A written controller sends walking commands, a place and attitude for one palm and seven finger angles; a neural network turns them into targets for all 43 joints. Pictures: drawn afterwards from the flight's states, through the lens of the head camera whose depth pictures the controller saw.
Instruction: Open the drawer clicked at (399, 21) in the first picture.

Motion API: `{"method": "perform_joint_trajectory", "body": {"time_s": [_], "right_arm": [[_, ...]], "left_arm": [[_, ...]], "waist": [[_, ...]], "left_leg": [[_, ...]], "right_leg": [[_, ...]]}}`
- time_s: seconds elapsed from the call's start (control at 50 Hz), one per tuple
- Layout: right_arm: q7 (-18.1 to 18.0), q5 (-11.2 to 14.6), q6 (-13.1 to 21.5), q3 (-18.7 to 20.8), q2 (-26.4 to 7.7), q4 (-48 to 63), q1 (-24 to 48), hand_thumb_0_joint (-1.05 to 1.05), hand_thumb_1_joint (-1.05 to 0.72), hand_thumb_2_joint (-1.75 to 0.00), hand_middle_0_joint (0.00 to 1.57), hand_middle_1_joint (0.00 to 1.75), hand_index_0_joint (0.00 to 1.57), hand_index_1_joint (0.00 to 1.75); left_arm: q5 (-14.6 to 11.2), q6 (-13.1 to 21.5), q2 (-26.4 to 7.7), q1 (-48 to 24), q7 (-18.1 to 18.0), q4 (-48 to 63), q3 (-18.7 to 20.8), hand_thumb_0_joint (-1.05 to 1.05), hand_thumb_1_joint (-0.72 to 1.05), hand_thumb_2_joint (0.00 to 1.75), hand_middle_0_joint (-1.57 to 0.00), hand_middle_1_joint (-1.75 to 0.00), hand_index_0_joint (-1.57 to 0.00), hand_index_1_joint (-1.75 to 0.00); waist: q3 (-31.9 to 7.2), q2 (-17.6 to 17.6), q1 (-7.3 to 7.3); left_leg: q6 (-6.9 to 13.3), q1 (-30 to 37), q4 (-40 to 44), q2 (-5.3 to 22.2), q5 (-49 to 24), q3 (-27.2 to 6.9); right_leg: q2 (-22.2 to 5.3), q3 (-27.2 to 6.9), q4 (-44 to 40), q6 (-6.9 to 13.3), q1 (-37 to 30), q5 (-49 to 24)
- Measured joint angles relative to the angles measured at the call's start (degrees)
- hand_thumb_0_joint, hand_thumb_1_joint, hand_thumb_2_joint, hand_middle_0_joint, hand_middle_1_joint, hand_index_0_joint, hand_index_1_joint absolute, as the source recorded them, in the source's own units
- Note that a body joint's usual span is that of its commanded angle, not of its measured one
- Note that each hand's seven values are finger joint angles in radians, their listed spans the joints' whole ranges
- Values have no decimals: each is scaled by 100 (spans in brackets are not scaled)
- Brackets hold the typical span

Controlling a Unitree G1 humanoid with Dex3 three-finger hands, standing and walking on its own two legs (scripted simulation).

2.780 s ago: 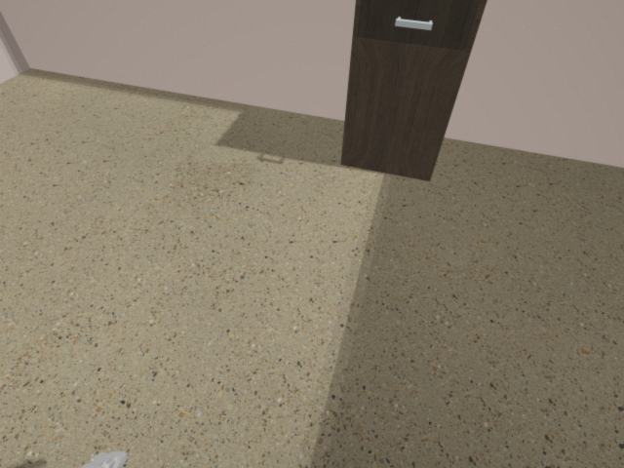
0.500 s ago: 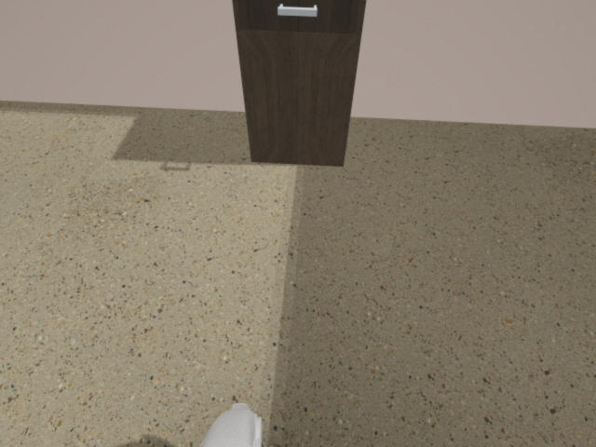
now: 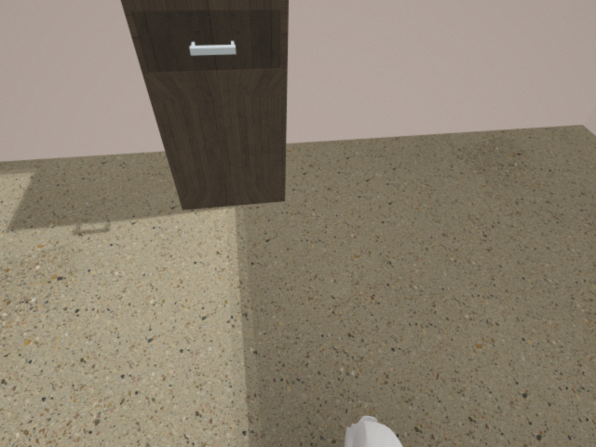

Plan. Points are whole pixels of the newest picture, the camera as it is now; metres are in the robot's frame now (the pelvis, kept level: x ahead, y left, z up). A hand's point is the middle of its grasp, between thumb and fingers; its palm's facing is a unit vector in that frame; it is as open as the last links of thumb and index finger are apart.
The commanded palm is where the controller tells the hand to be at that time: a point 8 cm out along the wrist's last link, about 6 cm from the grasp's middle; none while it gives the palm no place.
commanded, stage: walk to a spot facing it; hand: left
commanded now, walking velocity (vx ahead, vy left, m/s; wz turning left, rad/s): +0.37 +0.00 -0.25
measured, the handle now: (213, 47) +1.21 +0.32 -0.02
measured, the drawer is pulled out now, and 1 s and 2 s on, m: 0.00 0.00 0.00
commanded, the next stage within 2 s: turn to face it in 0.68 s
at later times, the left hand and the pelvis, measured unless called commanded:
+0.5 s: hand (222, 385) +0.25 +0.14 -0.17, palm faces +0.01 -0.98 -0.20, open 7.2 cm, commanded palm none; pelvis +0.24 -0.05 +0.00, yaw -3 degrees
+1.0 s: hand (234, 254) +0.52 +0.16 -0.17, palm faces -0.03 -0.98 -0.21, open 7.3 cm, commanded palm none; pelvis +0.44 -0.03 +0.00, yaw -4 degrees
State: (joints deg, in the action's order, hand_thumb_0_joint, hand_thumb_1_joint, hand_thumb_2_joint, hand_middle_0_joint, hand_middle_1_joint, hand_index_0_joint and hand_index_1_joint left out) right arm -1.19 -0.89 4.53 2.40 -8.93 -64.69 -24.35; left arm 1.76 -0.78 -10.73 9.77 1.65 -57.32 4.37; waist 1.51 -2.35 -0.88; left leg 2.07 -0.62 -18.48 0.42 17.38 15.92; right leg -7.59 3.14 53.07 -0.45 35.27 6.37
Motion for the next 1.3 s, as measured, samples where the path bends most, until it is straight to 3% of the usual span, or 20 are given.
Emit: {"method": "perform_joint_trajectory", "body": {"time_s": [0.1,0.16,0.2,0.24,0.26,0.3,0.38,0.44,0.52,0.62,0.66,0.74,0.8,0.9,1.04,1.1,1.18,1.24,1.3], "right_arm": [[27,-55,-32,-55,135,-134,-321,0,-91,-90,20,30,20,29],[49,-50,-90,-83,220,-250,-510,0,-91,-90,20,30,20,29],[92,2,-185,-103,297,-351,-492,1,-91,-90,20,30,20,29],[120,50,-271,-105,332,-352,-311,1,-91,-89,20,30,20,29],[126,57,-294,-87,329,-322,-194,1,-91,-89,20,30,20,29],[113,33,-319,-41,291,-182,73,1,-91,-89,21,30,20,29],[112,-27,-326,53,139,221,656,1,-91,-90,20,30,20,29],[104,-49,-358,133,-53,426,1004,2,-93,-90,20,30,20,29],[213,-32,-337,155,-230,591,1315,2,-94,-90,20,30,19,29],[279,-30,-291,92,-246,680,1585,1,-93,-90,20,30,19,29],[262,-60,-183,59,-235,737,1666,1,-92,-90,20,30,19,29],[166,-64,-21,-27,-49,782,1670,0,-91,-90,20,30,19,29],[44,-19,16,-14,107,701,1436,0,-92,-89,20,30,20,29],[-35,0,-40,19,-30,438,984,-2,-96,-89,21,30,20,29],[27,-4,-335,-36,76,14,382,0,-93,-90,20,30,20,29],[41,45,-517,-14,37,-55,348,0,-92,-90,20,30,20,29],[53,57,-671,0,64,24,545,1,-91,-90,20,30,20,29],[81,61,-683,17,81,166,742,1,-91,-90,20,30,20,29],[79,37,-684,31,52,324,943,1,-92,-90,20,30,20,29]], "left_arm": [[-25,-9,92,-293,24,-4,-78,0,91,90,-19,-29,-20,-29],[-17,117,136,-384,30,39,-121,0,91,90,-19,-30,-20,-29],[-8,305,158,-408,-1,53,-110,0,91,90,-19,-30,-20,-29],[-74,411,181,-341,-46,28,-114,0,91,90,-19,-30,-20,-30],[-95,420,193,-263,-72,-3,-120,0,91,90,-20,-30,-20,-30],[-174,462,191,-79,-182,-47,-31,-1,93,90,-20,-30,-21,-30],[-92,485,41,286,-250,-233,-39,-3,95,90,-20,-30,-21,-30],[-64,463,48,566,-231,-413,-86,-2,94,90,-20,-30,-20,-30],[-55,459,93,894,-183,-571,-143,-1,93,90,-20,-30,-20,-30],[-52,434,129,1250,-161,-712,-179,0,91,90,-20,-30,-20,-30],[-75,398,163,1402,-157,-782,-185,0,91,90,-20,-30,-20,-30],[-115,225,170,1312,-131,-898,-190,0,91,90,-20,-30,-20,-30],[-87,155,130,1078,-114,-803,-132,0,91,90,-20,-30,-20,-29],[-65,95,87,542,-153,-431,-82,0,91,90,-19,-30,-20,-29],[-63,202,-34,-26,-210,-108,-119,0,92,90,-19,-30,-20,-29],[-57,277,117,-154,-235,-113,-193,0,92,90,-19,-30,-20,-29],[-62,246,282,-206,-291,-73,-260,0,91,90,-20,-30,-20,-30],[-74,207,286,-191,-367,-33,-192,-1,93,90,-20,-30,-21,-30],[-37,131,203,-150,-364,-37,-172,-2,93,90,-20,-30,-21,-30]], "waist": [[178,136,-252],[244,242,-316],[317,272,-235],[375,245,-184],[363,231,-150],[280,239,-96],[65,308,-62],[-62,352,-21],[-115,317,128],[-36,166,351],[19,105,377],[178,-20,338],[184,-28,272],[149,33,139],[161,117,-57],[153,402,-142],[165,416,-120],[138,333,-53],[110,248,13]], "left_leg": [[-248,466,6,149,428,161],[-440,544,-552,408,929,210],[-411,30,-2137,673,1194,-36],[-289,-820,-4124,624,1120,-659],[-249,-1208,-4799,600,922,-840],[-219,-1900,-5371,641,486,-1053],[-288,-2841,-4896,823,-57,-1163],[-361,-3114,-4075,899,-339,-1133],[-374,-3027,-2851,890,-621,-1059],[-244,-2536,-1868,691,-540,-824],[-114,-2217,-1524,564,-764,-698],[46,-1861,-1793,488,-177,-425],[-26,-1359,-1300,439,-195,-267],[-46,-788,-646,332,-257,-224],[-307,-609,-1105,303,308,-479],[-358,-1025,-2194,407,1135,-831],[-389,-1749,-3683,328,1344,-1094],[-434,-1990,-3689,345,1138,-1130],[-460,-1981,-3138,375,924,-1070]], "right_leg": [[170,325,-1270,168,-425,300],[434,544,-1852,375,-927,501],[546,611,-1667,507,-1006,309],[609,629,-1526,554,-1198,701],[645,629,-1628,552,-1365,806],[724,644,-1996,484,-1706,788],[841,651,-2664,498,-2257,730],[864,635,-2964,445,-2598,798],[846,633,-3135,323,-3003,1031],[729,680,-3024,94,-3469,1547],[587,625,-2408,6,-3387,1937],[457,131,796,132,-2075,2144],[338,75,1581,93,-1238,1645],[101,158,441,-66,-692,1093],[173,371,-1988,-145,-1470,204],[246,606,-1806,138,-1562,715],[186,814,-2063,173,-1822,717],[151,927,-2289,154,-1975,647],[103,1033,-2335,99,-2041,650]]}}
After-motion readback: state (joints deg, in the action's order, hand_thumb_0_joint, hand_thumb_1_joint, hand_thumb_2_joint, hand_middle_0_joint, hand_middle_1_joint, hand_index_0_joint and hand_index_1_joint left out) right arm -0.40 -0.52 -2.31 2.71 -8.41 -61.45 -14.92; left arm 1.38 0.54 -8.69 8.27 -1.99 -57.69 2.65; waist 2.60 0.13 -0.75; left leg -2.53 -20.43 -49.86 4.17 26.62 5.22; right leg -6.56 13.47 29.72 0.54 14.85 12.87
